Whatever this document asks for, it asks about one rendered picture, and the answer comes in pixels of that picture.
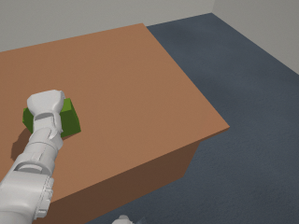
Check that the left robot upper arm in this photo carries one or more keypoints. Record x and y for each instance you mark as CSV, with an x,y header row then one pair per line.
x,y
25,197

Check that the table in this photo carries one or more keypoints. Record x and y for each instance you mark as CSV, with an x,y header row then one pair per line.
x,y
141,118

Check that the robot left hand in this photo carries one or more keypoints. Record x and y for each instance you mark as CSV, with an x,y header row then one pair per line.
x,y
46,100

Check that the robot left shin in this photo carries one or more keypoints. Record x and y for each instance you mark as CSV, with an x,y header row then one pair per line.
x,y
124,216

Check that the sponge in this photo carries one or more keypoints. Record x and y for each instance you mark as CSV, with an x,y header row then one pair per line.
x,y
69,119

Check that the robot left forearm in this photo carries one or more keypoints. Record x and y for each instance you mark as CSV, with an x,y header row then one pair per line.
x,y
42,149

